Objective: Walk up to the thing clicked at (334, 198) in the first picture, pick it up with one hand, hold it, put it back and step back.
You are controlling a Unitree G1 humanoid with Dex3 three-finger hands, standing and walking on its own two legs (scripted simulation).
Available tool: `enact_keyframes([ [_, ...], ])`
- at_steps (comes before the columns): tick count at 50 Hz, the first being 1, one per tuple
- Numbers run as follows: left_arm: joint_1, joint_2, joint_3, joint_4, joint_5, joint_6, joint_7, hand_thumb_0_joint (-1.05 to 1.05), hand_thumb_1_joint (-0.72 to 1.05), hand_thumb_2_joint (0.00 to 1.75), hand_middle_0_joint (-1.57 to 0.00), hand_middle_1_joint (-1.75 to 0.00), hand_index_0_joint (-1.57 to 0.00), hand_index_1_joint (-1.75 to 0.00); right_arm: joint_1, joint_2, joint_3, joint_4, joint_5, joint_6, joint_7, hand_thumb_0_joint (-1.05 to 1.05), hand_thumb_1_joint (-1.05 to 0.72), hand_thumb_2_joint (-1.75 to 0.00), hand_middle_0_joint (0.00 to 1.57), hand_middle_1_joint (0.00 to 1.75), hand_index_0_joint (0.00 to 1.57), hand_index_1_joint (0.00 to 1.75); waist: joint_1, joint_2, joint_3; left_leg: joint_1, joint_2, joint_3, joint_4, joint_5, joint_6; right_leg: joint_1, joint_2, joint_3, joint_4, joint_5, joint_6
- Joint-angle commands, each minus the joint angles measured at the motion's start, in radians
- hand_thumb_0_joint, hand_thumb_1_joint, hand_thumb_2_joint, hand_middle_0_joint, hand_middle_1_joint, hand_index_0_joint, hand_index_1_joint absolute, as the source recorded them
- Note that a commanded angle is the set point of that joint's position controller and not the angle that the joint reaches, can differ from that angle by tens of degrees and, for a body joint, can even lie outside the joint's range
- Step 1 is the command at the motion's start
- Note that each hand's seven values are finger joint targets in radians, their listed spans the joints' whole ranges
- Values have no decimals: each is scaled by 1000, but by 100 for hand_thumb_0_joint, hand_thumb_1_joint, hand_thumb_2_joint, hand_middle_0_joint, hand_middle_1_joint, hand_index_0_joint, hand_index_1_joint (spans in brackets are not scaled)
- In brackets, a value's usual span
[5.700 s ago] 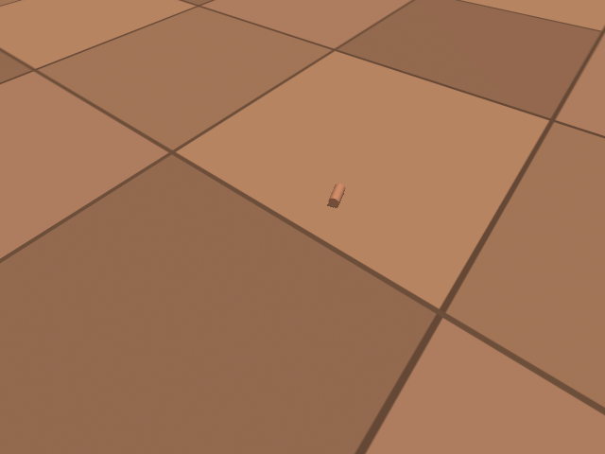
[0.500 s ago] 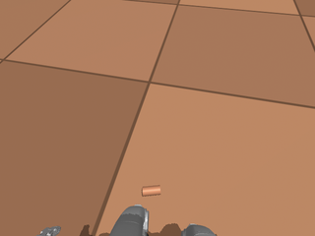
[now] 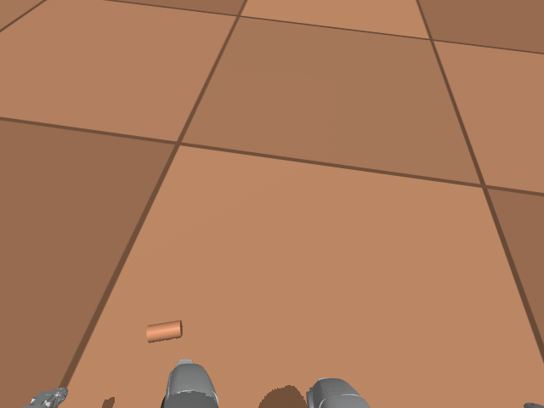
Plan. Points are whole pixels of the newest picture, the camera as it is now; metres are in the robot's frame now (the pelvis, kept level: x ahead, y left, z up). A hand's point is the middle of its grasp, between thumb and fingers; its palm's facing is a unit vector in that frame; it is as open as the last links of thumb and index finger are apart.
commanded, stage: walk up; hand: left
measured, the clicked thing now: (165, 330) +0.41 +0.33 -0.68
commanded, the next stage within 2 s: stand in 1.98 s
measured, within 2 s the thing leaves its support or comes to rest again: neither
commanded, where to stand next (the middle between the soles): +0.06 +0.05 m, yaw +5 degrees
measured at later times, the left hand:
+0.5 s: hand out of the picture -0.03 +0.28 -0.07, palm faces +0.10 -0.82 -0.57, open 7.4 cm
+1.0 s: hand out of the picture +0.04 +0.32 -0.11, palm faces +0.07 -0.91 -0.40, open 7.4 cm
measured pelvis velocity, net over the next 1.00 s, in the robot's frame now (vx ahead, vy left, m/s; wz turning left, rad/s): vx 0.01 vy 0.05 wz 0.12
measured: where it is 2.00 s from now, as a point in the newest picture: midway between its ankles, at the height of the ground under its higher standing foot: outside the picture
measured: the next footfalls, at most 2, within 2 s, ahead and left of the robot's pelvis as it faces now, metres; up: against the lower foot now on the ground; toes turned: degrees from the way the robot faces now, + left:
left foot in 0.58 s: +0.07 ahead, +0.15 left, +0.00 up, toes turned +6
right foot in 0.92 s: +0.09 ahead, -0.08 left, +0.00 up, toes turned +6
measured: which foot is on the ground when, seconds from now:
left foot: up 0.00-0.56, down 0.58-1.00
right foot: down 0.00-0.62, up 0.64-0.90, down 0.92-1.00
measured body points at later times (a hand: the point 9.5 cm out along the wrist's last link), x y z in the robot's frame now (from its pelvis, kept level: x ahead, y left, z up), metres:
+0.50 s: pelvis +0.01 -0.03 +0.04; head +0.07 -0.06 +0.48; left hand -0.03 +0.32 -0.03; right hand +0.15 -0.33 -0.11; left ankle +0.03 +0.13 -0.64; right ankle +0.02 -0.17 -0.68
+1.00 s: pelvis +0.01 +0.05 +0.04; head +0.05 +0.05 +0.49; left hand +0.04 +0.37 -0.08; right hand +0.14 -0.25 -0.08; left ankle +0.03 +0.14 -0.68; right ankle +0.06 -0.08 -0.68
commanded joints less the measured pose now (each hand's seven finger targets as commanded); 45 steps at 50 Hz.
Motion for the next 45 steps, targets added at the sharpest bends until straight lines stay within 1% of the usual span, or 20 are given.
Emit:
enact_keyframes([
  [1, -1, 369, 62, -43, 33, -47, 64, 0, 90, 90, -20, -30, -20, -30, -90, -86, -25, -122, 27, 10, -11, 0, -90, -90, 20, 30, 20, 30, 54, -186, 59, -249, -214, -81, 373, -74, -38, -165, -328, 786, -838, -449, -205],
  [2, -125, 380, 65, -68, 25, -63, 70, 0, 90, 90, -20, -30, -20, -30, -94, -156, -49, -88, 38, 1, -10, 0, -90, -90, 20, 30, 20, 30, 14, -74, 108, -214, -168, -85, 362, 10, -50, -186, -351, 814, -849, -469, -218],
  [3, -119, 318, 55, -49, 25, -85, 77, 0, 90, 90, -20, -30, -20, -30, -93, -175, -45, -50, 54, -6, -3, 0, -90, -90, 20, 30, 20, 30, 10, 7, 123, -255, -154, -101, 316, 62, -43, -97, -289, 670, -760, -328, -173],
  [5, -53, 279, 50, 23, 23, -115, 85, 0, 90, 90, -20, -30, -20, -30, 18, -143, -34, 15, 67, 5, 5, 0, -90, -90, 20, 30, 20, 30, 0, -45, 74, -222, -174, -74, 278, 132, -30, 42, -216, 421, -590, -32, -87],
  [7, 31, 254, 46, 64, 21, -135, 90, 0, 90, 90, -20, -30, -20, -30, 54, -131, -37, 21, 55, 17, 20, 0, -90, -90, 20, 30, 20, 30, 16, -119, 25, -142, -185, -67, 233, 145, -30, 116, -213, 358, -549, 129, -118],
  [9, 100, 208, 35, 90, 11, -145, 107, 0, 90, 90, -20, -30, -20, -30, 30, -126, -43, 3, 41, 34, 35, 0, -90, -90, 20, 30, 20, 30, 32, -122, 3, -165, -212, -76, 226, 167, -34, 212, -192, 283, -528, 326, -89],
  [13, 198, 183, 36, 78, 4, -154, 137, 0, 90, 90, -20, -30, -20, -30, -37, -115, -51, -60, 15, 57, 59, 0, -90, -90, 20, 30, 20, 30, 60, -97, -94, -189, -239, -84, 219, 148, -48, 383, -229, 233, -447, 707, -127],
  [19, 259, 179, 36, 45, 5, -155, 153, 0, 90, 90, -20, -30, -20, -30, -116, -74, -51, -110, 14, 64, 79, 0, -90, -90, 20, 30, 20, 30, 92, -122, -93, -158, -233, -42, 98, 85, -51, 412, -267, 174, -409, 854, -189],
  [22, 247, 222, 46, 20, 10, -155, 148, 0, 90, 90, -20, -30, -20, -30, -146, -58, -48, -130, 14, 58, 89, 0, -90, -90, 20, 30, 20, 30, 92, -179, -82, -121, -194, 16, 16, 35, -46, 376, -313, 174, -408, 837, -277],
  [25, 191, 241, 37, -6, 11, -154, 141, 0, 90, 90, -20, -30, -20, -30, -130, -59, -56, -122, 25, 50, 100, 0, -90, -90, 20, 30, 20, 30, 69, -193, -96, 36, -188, 104, -74, 42, -37, 255, -294, 107, -385, 791, -272],
  [28, 97, 227, 13, -27, 4, -138, 132, 0, 90, 90, -20, -30, -20, -30, -25, -58, -73, -72, 36, 37, 104, 0, -90, -90, 20, 30, 20, 30, -14, -120, -127, 371, -240, 183, -282, 210, -10, 22, -211, -12, -276, 564, -216],
  [29, 116, 175, -7, -23, 6, -132, 127, 0, 90, 90, -20, -30, -20, -30, 47, -85, -84, -38, 33, 31, 98, 0, -90, -90, 20, 30, 20, 30, -50, 10, -165, 506, -249, 149, -334, 206, 6, -59, -155, -57, -112, 431, -180],
  [30, 162, 108, -31, -25, -1, -130, 123, 0, 90, 90, -20, -30, -20, -30, 78, -136, -97, -44, 24, 24, 87, 0, -90, -90, 20, 30, 20, 30, -70, 196, -188, 603, -130, -75, -440, 119, 64, -201, -78, -112, 80, 253, -128],
  [31, 156, 69, -46, -35, -3, -126, 127, 0, 90, 90, -20, -30, -20, -30, 40, -188, -96, -76, 21, 20, 78, 0, -90, -90, 20, 30, 20, 30, -45, 317, -158, 537, 67, -353, -510, 130, 138, -315, -9, -121, 156, -76, -89],
  [32, 105, 163, -27, -18, -1, -122, 138, 0, 90, 90, -20, -30, -20, -30, 10, -230, -99, -79, 47, 23, 80, 0, -90, -90, 20, 30, 20, 30, -72, 283, -157, 395, 165, -486, -564, 52, 261, -236, -27, -71, 192, -152, -102],
  [33, 56, 192, -24, -2, 3, -124, 139, 0, 90, 90, -20, -30, -20, -30, -38, -214, -92, -85, 45, 29, 79, 0, -90, -90, 20, 30, 20, 30, -54, 241, -59, 239, 153, -468, -596, -12, 274, -199, -45, -41, 201, -136, -102],
  [34, 74, 195, -20, 14, -1, -123, 132, 0, 90, 90, -20, -30, -20, -30, -92, -172, -80, -105, 43, 30, 74, 0, -90, -90, 20, 30, 20, 30, -30, 209, -15, 195, 85, -320, -579, 28, 232, -171, -60, -35, 186, -86, -103],
  [36, 145, 156, -24, 70, -9, -118, 110, 0, 90, 90, -20, -30, -20, -30, -146, -122, -51, -109, 48, 15, 63, 0, -90, -90, 20, 30, 20, 30, 16, 193, -2, 193, -15, -161, -523, 153, 146, -147, -57, -43, 130, 33, -93],
  [43, 83, 124, -24, 111, 0, -106, 85, 0, 90, 90, -20, -30, -20, -30, -137, -120, -32, -75, 48, -4, 53, 0, -90, -90, 20, 30, 20, 30, 11, 233, -85, 185, 1, -139, -473, 237, 141, 65, -7, -105, -177, 82, -87],
  [45, 84, 99, -29, 121, 3, -109, 87, 0, 90, 90, -20, -30, -20, -30, -158, -109, -19, -68, 56, -1, 50, 0, -90, -90, 20, 30, 20, 30, 42, 188, -112, 167, -9, -100, -392, 336, 118, 184, 22, -119, -362, 203, -97],
])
